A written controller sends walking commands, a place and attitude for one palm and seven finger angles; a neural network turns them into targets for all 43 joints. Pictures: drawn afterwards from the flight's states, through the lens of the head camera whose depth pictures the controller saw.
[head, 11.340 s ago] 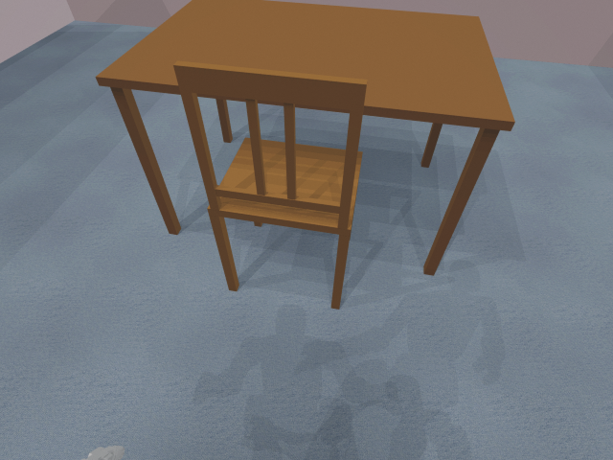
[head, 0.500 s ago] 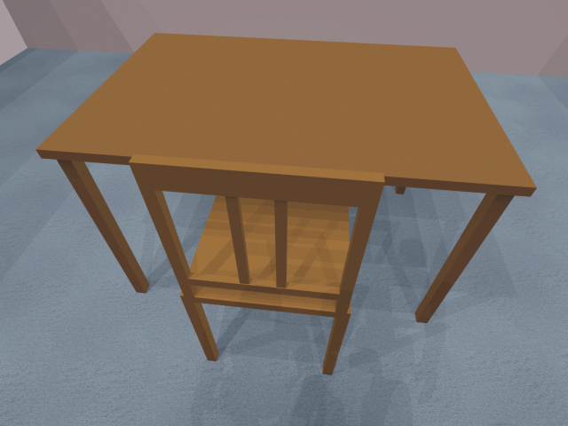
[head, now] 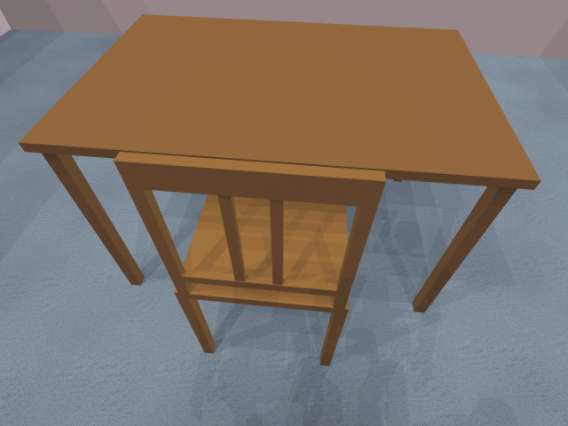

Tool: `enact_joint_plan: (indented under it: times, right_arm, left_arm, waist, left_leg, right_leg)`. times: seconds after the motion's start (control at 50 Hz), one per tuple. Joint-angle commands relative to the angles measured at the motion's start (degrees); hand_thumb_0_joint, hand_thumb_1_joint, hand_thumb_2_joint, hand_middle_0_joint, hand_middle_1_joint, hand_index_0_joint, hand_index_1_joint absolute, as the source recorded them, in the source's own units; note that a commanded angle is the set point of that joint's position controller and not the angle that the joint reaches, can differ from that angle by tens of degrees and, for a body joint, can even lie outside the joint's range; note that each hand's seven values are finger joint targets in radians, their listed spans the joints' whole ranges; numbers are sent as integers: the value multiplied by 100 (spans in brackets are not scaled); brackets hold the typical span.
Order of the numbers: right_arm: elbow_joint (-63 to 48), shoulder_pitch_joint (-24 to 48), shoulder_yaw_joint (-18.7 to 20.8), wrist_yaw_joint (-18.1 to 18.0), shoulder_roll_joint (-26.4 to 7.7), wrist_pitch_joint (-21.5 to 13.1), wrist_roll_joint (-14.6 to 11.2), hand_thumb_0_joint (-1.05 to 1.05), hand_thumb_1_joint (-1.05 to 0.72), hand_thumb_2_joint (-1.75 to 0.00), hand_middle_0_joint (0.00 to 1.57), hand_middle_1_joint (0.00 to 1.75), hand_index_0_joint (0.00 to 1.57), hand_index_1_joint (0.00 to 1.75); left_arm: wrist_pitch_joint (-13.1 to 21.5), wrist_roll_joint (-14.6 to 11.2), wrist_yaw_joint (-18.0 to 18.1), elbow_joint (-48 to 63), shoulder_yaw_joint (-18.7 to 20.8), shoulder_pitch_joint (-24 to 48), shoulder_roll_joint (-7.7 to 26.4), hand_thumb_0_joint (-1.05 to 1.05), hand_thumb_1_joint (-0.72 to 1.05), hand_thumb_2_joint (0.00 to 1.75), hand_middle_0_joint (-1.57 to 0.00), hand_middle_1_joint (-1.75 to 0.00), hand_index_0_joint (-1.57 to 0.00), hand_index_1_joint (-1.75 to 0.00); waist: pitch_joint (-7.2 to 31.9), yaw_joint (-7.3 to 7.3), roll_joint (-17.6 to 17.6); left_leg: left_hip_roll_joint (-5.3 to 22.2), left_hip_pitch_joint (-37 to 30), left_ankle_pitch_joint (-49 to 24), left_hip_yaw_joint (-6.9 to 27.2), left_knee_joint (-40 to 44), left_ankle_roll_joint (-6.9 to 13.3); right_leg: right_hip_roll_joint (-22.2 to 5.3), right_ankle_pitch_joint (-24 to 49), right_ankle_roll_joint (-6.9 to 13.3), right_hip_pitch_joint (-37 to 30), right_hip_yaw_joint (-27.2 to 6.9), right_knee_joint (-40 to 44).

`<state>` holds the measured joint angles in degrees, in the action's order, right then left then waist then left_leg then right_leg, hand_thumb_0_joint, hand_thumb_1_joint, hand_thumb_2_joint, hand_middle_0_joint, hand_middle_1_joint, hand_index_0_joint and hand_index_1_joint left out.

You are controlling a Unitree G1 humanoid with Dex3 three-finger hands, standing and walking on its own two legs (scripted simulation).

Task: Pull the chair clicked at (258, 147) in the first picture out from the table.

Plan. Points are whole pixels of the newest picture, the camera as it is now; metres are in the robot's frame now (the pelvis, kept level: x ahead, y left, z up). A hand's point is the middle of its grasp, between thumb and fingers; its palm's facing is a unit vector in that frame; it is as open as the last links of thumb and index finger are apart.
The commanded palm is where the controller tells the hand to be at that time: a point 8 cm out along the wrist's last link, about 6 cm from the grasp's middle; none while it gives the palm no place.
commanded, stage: come to a stop and stand still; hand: left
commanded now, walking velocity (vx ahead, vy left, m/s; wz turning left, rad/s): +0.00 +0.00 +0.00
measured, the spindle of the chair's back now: (233, 241) +0.46 +0.13 -0.09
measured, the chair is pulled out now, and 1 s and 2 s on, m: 0.00 0.00 0.00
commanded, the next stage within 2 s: look again from close up in 0.58 s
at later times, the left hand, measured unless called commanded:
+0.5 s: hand out of the picture -0.03 +0.13 -0.17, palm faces +0.04 -0.99 -0.16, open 7.3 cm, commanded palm none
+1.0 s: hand out of the picture -0.04 +0.12 -0.17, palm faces +0.05 -0.99 -0.15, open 7.3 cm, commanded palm none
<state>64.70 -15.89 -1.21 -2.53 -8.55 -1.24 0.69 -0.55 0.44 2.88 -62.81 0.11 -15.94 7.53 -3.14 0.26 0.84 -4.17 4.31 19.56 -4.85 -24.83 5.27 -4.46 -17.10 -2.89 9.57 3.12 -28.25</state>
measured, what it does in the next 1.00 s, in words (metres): stands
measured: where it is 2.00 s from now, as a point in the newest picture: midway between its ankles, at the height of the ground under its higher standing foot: outside the picture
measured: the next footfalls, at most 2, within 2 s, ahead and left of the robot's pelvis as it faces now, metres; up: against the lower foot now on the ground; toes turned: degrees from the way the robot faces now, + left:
none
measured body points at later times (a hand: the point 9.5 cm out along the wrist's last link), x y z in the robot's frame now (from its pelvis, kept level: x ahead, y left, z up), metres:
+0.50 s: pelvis -0.01 -0.02 +0.01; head +0.00 -0.02 +0.45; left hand -0.03 +0.19 -0.16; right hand -0.01 -0.24 -0.16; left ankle -0.06 +0.05 -0.74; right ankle -0.02 -0.15 -0.74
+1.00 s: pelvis -0.02 -0.03 +0.01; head -0.01 -0.02 +0.46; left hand -0.04 +0.18 -0.16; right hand -0.03 -0.23 -0.16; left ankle -0.06 +0.05 -0.74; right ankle -0.02 -0.15 -0.74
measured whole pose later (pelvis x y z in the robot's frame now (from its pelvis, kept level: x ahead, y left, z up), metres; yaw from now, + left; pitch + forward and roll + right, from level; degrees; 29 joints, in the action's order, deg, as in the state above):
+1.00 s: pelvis -0.02 -0.03 +0.01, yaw +0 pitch -1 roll +0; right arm 66.3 -17.0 -1.6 -2.3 -6.6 -1.4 0.3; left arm 0.2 0.6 2.4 -63.6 -0.7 -18.6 6.4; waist -2.4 0.6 -0.4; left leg -2.3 4.8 16.5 -3.9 -22.6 3.1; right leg -2.5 -14.1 -0.6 9.4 4.4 -25.1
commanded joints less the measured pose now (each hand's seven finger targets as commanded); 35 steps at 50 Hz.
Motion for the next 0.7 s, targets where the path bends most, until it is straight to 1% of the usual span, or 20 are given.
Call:
enact_joint_plan:
  times: [0.0,0.02,0.04,0.12,0.14,0.16,0.2,0.3,0.32,0.34,0.36,0.38,0.42,0.44,0.48,0.52,0.56,0.6,0.64,0.68]
  right_arm:
    - [-109,-375,120,-11,-563,-82,-18,0,-90,-90,20,30,20,30]
    - [-86,-397,119,-12,-545,-83,-21,0,-90,-90,20,30,20,30]
    - [-85,-362,119,-12,-557,-81,-22,0,-90,-90,20,30,20,30]
    - [-66,-331,108,-9,-549,-87,-27,0,-90,-90,20,30,20,30]
    - [-66,-318,109,-10,-545,-76,-28,0,-90,-90,20,30,20,30]
    - [-62,-311,108,-9,-549,-75,-26,0,-90,-90,20,30,20,30]
    - [-44,-324,99,-5,-540,-84,-32,0,-90,-90,20,30,20,30]
    - [-27,-289,83,10,-504,-70,-39,0,-90,-90,20,30,20,30]
    - [-21,-300,78,15,-499,-75,-43,0,-90,-90,20,30,20,30]
    - [-20,-265,82,14,-490,-64,-43,0,-90,-90,20,30,20,30]
    - [-19,-272,83,18,-497,-68,-42,0,-90,-90,20,30,20,30]
    - [-13,-281,70,21,-478,-72,-45,0,-90,-90,20,30,20,30]
    - [3,-313,71,20,-477,-82,-43,0,-90,-90,20,30,20,30]
    - [-6,-324,72,21,-470,-77,-50,0,-90,-90,20,30,20,30]
    - [4,-348,67,21,-458,-92,-50,0,-90,-90,20,30,20,30]
    - [17,-371,69,24,-434,-94,-50,0,-90,-90,20,30,20,30]
    - [11,-351,71,29,-416,-76,-52,0,-90,-90,20,30,20,30]
    - [32,-422,65,28,-405,-85,-53,0,-90,-90,20,30,20,30]
    - [41,-413,63,22,-386,-88,-54,0,-90,-90,20,30,20,30]
    - [48,-445,62,20,-371,-101,-55,0,-90,-90,20,30,20,30]
  left_arm:
    - [93,6,12,127,82,-476,472,0,90,90,-20,-30,-20,-30]
    - [97,6,14,122,80,-456,481,0,90,90,-20,-30,-20,-30]
    - [91,4,6,131,76,-460,496,0,90,90,-20,-30,-20,-30]
    - [110,7,6,100,57,-515,484,0,90,90,-20,-30,-20,-30]
    - [105,5,-2,97,57,-487,502,0,90,90,-20,-30,-20,-30]
    - [101,11,0,91,53,-495,481,0,90,90,-20,-30,-20,-30]
    - [113,13,-1,82,45,-519,488,0,90,90,-20,-30,-20,-30]
    - [118,13,-16,57,27,-535,473,0,90,90,-20,-30,-20,-30]
    - [123,16,-19,57,23,-547,481,0,90,90,-20,-30,-20,-30]
    - [113,12,-27,54,23,-538,475,0,90,90,-20,-30,-20,-30]
    - [116,18,-25,48,18,-556,469,0,90,90,-20,-30,-20,-30]
    - [121,16,-26,44,13,-575,465,0,90,90,-20,-30,-20,-30]
    - [130,12,-27,41,11,-605,453,0,90,90,-20,-30,-20,-30]
    - [126,9,-34,57,17,-579,488,0,90,90,-20,-30,-20,-30]
    - [132,13,-28,49,16,-615,457,0,90,90,-20,-30,-20,-30]
    - [146,16,-27,32,15,-655,434,0,90,90,-20,-30,-20,-30]
    - [139,16,-33,39,7,-651,421,0,90,90,-20,-30,-20,-30]
    - [149,15,-29,37,9,-658,425,0,90,90,-20,-30,-20,-30]
    - [143,8,-32,37,14,-690,420,0,90,90,-20,-30,-20,-30]
    - [150,12,-23,38,16,-701,417,0,90,90,-20,-30,-20,-30]
  waist:
    - [-43,13,-150]
    - [-18,4,-187]
    - [-81,25,-99]
    - [0,15,-91]
    - [-97,16,-126]
    - [-118,11,-59]
    - [-52,16,-131]
    - [-207,24,-127]
    - [-180,26,-190]
    - [-282,37,-171]
    - [-262,34,-92]
    - [-269,39,-115]
    - [-165,36,-82]
    - [-190,36,-143]
    - [-125,39,-76]
    - [-117,43,-167]
    - [-269,50,-225]
    - [-165,30,-207]
    - [-161,54,-97]
    - [-124,45,-94]
  left_leg:
    - [931,257,-2836,761,407,-260]
    - [935,242,-2863,779,423,-261]
    - [937,272,-2815,778,441,-242]
    - [935,171,-2771,754,437,-254]
    - [947,226,-2672,759,470,-244]
    - [943,252,-2626,745,478,-254]
    - [940,219,-2605,752,482,-252]
    - [930,343,-2062,750,599,-254]
    - [924,340,-2069,761,604,-249]
    - [934,390,-1940,759,650,-241]
    - [923,395,-1885,753,647,-253]
    - [919,402,-1838,765,661,-250]
    - [924,342,-1923,765,655,-253]
    - [936,388,-1904,758,668,-246]
    - [929,370,-1946,766,661,-255]
    - [933,353,-1892,742,652,-256]
    - [914,473,-1622,764,692,-255]
    - [924,421,-1747,762,677,-261]
    - [938,417,-1793,754,693,-251]
    - [931,413,-1921,754,645,-266]
  right_leg:
    - [-262,1861,423,-168,-261,162]
    - [-255,1876,427,-190,-274,159]
    - [-249,1814,429,-176,-264,208]
    - [-276,1906,434,-184,-302,258]
    - [-254,1835,439,-149,-296,292]
    - [-264,1806,437,-136,-305,306]
    - [-279,1839,436,-182,-308,329]
    - [-282,1562,440,-119,-342,485]
    - [-281,1582,434,-153,-334,492]
    - [-262,1465,441,-99,-330,542]
    - [-272,1427,439,-91,-350,554]
    - [-274,1402,437,-86,-356,566]
    - [-267,1452,441,-133,-364,564]
    - [-250,1436,443,-162,-334,581]
    - [-271,1451,444,-175,-338,563]
    - [-285,1487,448,-166,-336,584]
    - [-277,1315,450,-88,-352,646]
    - [-273,1405,456,-138,-344,609]
    - [-255,1375,460,-142,-335,623]
    - [-269,1487,460,-173,-334,578]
